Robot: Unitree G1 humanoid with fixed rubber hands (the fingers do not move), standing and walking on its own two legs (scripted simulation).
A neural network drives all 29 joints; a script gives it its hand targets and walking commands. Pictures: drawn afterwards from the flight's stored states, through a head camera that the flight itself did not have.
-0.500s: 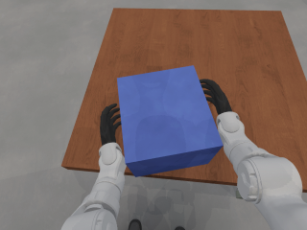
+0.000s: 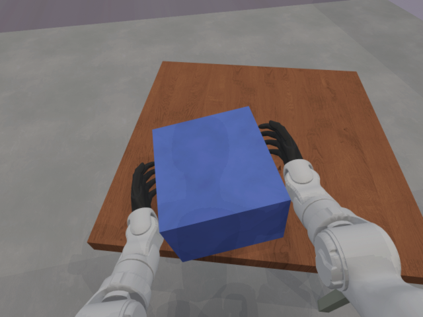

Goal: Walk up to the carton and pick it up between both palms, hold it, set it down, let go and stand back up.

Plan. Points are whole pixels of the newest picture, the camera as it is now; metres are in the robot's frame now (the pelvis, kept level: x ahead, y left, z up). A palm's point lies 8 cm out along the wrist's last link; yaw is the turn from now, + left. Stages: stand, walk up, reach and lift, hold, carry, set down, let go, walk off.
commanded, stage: reach and lift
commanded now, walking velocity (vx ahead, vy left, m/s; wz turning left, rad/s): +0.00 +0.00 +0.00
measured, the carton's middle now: (216, 182) +0.41 +0.03 +0.01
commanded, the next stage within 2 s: none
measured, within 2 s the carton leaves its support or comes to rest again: neither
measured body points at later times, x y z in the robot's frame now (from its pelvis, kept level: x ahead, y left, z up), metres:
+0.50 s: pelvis +0.00 +0.01 +0.03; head -0.01 +0.02 +0.48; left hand +0.38 +0.18 +0.11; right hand +0.43 -0.12 +0.16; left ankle +0.03 +0.16 -0.72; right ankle +0.01 -0.08 -0.72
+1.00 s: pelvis +0.01 +0.03 +0.03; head -0.01 +0.06 +0.48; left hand +0.38 +0.19 +0.14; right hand +0.41 -0.12 +0.16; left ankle +0.03 +0.16 -0.72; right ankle +0.01 -0.08 -0.72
